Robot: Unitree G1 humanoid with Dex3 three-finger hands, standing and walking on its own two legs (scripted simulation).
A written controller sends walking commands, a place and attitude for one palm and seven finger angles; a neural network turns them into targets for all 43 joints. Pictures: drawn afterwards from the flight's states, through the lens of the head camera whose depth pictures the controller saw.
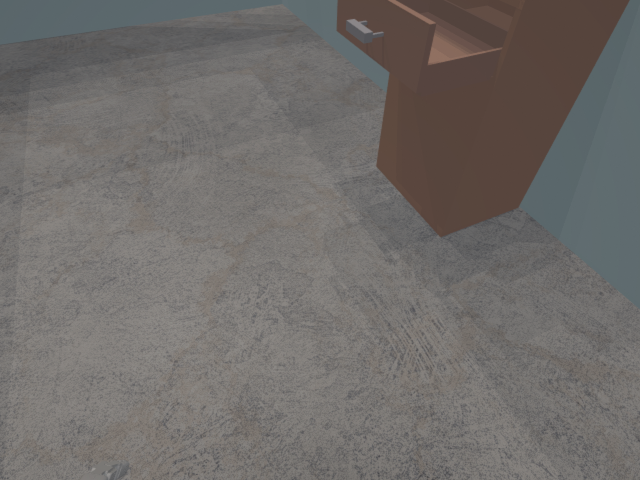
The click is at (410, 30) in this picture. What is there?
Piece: drawer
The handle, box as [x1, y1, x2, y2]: [346, 19, 383, 43]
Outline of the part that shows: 346,20 346,30 364,43 371,41 372,37 383,35 383,32 373,33 365,27 364,25 366,24 366,21 358,22 354,19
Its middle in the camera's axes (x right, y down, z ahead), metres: +0.13 -0.63 +1.16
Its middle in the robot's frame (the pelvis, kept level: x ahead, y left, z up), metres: +1.30 -0.07 +0.03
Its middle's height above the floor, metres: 0.80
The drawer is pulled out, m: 0.28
